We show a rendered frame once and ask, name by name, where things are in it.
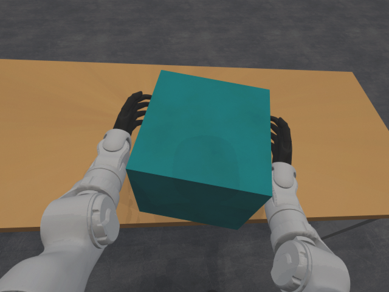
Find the carton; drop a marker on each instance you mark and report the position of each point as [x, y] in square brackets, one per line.
[203, 151]

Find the robot right hand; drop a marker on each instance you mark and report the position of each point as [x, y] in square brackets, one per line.
[282, 146]

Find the left robot upper arm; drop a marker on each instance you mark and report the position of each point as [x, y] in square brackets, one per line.
[75, 231]

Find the right robot forearm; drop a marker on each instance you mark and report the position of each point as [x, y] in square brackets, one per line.
[284, 214]

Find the robot left hand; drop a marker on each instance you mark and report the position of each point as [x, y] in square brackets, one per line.
[126, 119]

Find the right robot upper arm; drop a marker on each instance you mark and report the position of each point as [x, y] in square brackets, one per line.
[301, 267]

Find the table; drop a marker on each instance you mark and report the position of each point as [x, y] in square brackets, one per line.
[53, 114]

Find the left robot forearm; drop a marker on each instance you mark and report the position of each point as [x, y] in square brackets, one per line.
[107, 173]

